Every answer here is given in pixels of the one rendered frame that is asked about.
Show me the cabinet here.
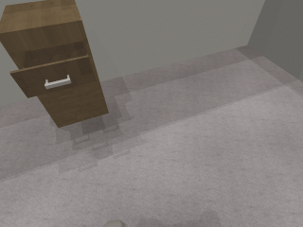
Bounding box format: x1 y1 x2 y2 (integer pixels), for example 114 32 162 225
0 0 109 128

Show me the drawer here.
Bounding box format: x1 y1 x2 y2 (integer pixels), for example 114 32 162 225
9 41 96 98

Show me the handle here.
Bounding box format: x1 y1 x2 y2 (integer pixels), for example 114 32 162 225
45 75 72 89

